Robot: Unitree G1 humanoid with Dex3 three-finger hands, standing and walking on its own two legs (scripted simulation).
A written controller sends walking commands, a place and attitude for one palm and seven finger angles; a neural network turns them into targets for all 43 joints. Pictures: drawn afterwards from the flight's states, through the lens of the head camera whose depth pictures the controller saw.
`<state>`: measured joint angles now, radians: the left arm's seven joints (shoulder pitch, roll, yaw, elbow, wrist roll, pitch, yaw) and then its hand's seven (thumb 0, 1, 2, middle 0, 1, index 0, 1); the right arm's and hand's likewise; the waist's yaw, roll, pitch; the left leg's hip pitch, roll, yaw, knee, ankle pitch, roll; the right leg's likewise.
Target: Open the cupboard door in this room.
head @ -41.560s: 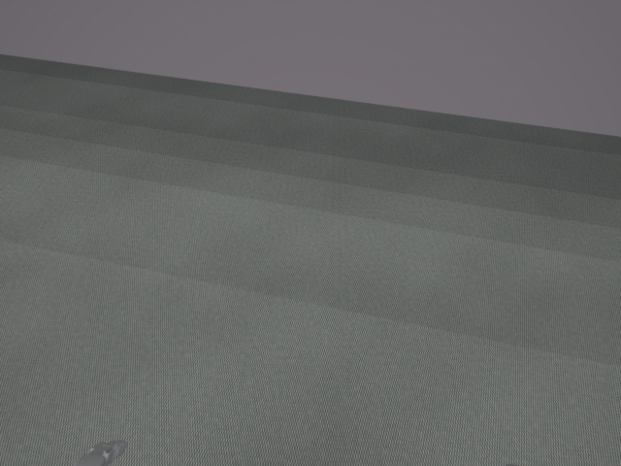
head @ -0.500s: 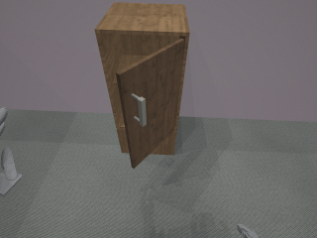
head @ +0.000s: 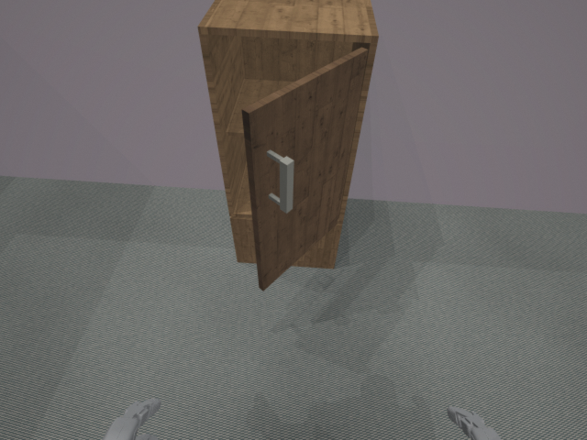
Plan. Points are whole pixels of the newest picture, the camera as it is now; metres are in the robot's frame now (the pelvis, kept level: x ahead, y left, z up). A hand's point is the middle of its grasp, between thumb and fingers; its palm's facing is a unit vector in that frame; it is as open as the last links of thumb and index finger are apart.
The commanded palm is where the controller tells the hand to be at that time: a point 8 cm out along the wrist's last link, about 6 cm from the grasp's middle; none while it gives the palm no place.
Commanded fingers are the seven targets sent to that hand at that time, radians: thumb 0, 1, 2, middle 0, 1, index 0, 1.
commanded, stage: let the arm hang, fingers relaxed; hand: left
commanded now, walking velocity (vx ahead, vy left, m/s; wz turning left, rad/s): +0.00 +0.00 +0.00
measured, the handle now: (279, 181) +0.60 +0.06 -0.03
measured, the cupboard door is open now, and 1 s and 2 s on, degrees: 52 52 52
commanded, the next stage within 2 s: look to check the result in 0.86 s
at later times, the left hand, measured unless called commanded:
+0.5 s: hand out of the picture -0.06 +0.21 -0.16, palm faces +0.04 -0.97 -0.23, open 7.3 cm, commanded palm none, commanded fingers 0.00 0.90 0.90 -0.20 -0.30 -0.20 -0.30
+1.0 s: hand out of the picture -0.02 +0.18 -0.17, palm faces +0.04 -0.98 -0.17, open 7.3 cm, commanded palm none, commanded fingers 0.00 0.90 0.90 -0.20 -0.30 -0.20 -0.30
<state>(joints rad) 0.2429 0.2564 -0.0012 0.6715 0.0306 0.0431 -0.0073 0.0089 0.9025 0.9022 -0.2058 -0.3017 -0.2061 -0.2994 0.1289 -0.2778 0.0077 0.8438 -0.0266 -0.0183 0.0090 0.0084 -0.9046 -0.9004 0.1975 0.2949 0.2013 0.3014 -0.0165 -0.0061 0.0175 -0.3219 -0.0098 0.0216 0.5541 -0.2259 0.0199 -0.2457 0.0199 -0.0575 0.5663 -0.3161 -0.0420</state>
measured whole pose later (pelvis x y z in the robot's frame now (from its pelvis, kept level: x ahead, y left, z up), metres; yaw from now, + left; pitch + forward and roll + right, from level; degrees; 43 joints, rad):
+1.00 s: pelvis +0.00 +0.02 +0.01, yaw +0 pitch -1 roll +0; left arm 0.31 0.13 0.01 1.14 0.01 0.00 0.04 0.00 0.91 0.90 -0.20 -0.30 -0.20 -0.30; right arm 0.31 -0.11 0.01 1.14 -0.02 0.00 -0.03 0.00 -0.91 -0.90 0.19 0.29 0.20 0.30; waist 0.00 0.00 0.03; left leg -0.23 -0.04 0.03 0.40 -0.15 0.05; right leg -0.16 0.00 -0.05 0.41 -0.24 -0.01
